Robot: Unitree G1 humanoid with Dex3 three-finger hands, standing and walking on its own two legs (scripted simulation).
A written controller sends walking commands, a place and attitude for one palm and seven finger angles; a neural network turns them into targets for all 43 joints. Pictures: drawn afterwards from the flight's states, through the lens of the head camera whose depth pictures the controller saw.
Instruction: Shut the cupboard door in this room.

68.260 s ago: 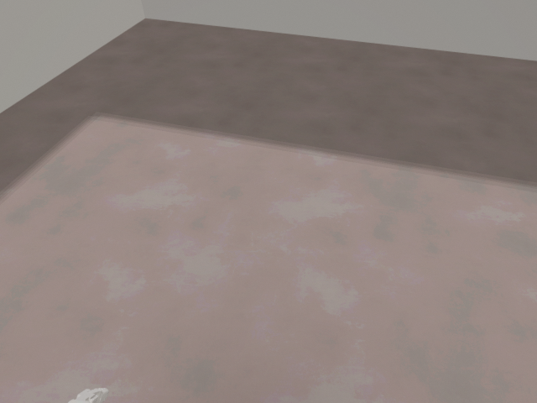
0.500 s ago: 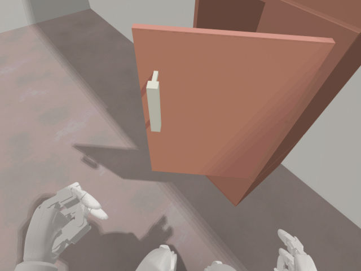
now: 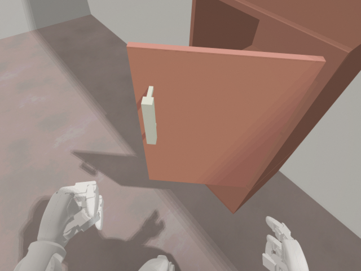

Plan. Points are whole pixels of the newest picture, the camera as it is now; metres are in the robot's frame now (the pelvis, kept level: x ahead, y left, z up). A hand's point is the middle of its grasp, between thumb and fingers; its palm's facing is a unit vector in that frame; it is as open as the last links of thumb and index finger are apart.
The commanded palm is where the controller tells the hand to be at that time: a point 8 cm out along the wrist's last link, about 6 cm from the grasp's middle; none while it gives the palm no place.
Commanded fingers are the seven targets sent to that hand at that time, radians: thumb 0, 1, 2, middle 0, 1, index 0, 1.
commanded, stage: raise the hand and make a fist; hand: left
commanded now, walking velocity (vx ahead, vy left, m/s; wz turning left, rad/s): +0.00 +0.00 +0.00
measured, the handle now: (151, 116) +0.46 +0.11 +0.06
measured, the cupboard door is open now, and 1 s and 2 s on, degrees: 46 46 46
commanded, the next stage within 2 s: bring the fist close to the handle in 0.40 s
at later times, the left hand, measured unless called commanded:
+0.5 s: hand (105, 217) +0.21 +0.16 +0.06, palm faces -0.01 -1.00 -0.05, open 3.1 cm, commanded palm +0.19 +0.21 +0.07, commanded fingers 0.00 0.90 0.90 -1.30 -1.50 -1.30 -1.50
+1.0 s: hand (130, 181) +0.28 +0.13 +0.06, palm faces -0.03 -1.00 +0.01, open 3.1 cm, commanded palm +0.27 +0.18 +0.07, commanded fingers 0.00 0.90 0.90 -1.30 -1.50 -1.30 -1.50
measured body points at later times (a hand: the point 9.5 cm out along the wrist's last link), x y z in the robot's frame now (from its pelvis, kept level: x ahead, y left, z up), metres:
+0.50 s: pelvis -0.01 -0.02 +0.00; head +0.02 -0.03 +0.45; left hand +0.20 +0.21 +0.07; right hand +0.16 -0.27 -0.08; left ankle +0.03 +0.04 -0.67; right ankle -0.03 -0.11 -0.67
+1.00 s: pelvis +0.00 -0.01 +0.00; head +0.04 +0.00 +0.45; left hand +0.28 +0.18 +0.06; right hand +0.15 -0.25 -0.08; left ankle +0.03 +0.04 -0.67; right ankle -0.03 -0.11 -0.67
